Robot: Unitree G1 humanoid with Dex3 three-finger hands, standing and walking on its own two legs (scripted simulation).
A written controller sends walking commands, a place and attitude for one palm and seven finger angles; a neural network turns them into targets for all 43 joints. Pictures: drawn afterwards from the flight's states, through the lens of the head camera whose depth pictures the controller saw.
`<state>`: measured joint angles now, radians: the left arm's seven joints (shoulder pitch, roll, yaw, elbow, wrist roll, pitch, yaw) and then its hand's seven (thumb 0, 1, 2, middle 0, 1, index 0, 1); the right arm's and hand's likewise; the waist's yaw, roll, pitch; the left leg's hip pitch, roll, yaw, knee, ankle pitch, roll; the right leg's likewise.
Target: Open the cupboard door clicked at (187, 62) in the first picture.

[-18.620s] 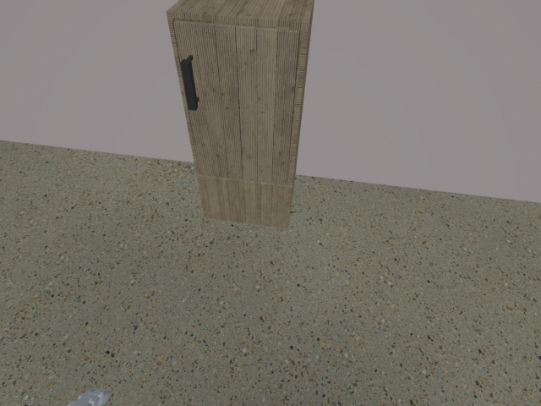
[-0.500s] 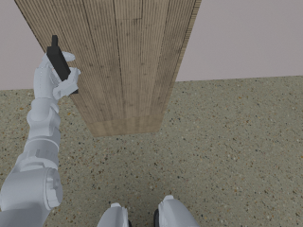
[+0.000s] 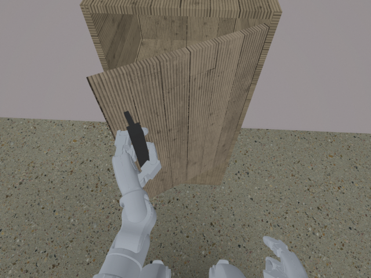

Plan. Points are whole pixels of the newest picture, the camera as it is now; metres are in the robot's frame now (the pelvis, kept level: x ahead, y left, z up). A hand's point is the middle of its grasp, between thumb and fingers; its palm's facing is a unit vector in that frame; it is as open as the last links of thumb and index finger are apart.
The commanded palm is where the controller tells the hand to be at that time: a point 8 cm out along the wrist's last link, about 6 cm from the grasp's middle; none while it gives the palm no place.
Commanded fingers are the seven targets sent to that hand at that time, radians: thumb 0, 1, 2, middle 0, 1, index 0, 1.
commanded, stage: pull the door open along its arc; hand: left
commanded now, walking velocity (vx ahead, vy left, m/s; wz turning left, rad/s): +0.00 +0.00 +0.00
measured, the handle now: (137, 143) +0.39 +0.13 +0.04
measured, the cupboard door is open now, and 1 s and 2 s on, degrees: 30 45 49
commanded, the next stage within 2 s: open thumb and fingers to let go in 0.26 s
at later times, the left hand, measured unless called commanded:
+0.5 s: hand (184, 187) +0.29 +0.02 +0.04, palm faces +0.37 -0.93 -0.03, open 6.4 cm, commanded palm +0.24 +0.07 +0.04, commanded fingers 0.00 0.34 0.66 -0.36 -1.29 -0.36 -1.29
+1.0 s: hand (182, 186) +0.30 +0.03 +0.04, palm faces +0.34 -0.94 -0.02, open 13.6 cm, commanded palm +0.24 +0.07 +0.04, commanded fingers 0.00 -0.50 0.30 -0.21 -0.65 -0.21 -0.65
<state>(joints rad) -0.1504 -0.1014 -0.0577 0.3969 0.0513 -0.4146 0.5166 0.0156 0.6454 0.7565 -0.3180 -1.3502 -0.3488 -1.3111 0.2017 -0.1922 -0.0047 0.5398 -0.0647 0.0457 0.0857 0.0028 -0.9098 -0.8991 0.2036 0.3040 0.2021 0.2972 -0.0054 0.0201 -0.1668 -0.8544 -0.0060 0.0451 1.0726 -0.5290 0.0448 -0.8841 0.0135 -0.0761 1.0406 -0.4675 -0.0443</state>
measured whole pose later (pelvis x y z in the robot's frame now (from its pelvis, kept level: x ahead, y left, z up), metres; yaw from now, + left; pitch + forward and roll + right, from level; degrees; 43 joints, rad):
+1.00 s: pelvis -0.01 -0.04 +0.00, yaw +3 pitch +15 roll +1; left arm 0.04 -0.11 -0.22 0.26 0.09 -0.33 0.56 0.00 -0.43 0.33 -0.30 -1.06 -0.35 -1.05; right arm 0.20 -0.19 -0.01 0.59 -0.07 -0.04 0.02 0.01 -0.91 -0.90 0.20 0.30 0.20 0.30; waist -0.02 0.02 -0.17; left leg -0.82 -0.01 -0.01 1.05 -0.50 -0.02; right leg -0.85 0.01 -0.13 1.06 -0.48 -0.10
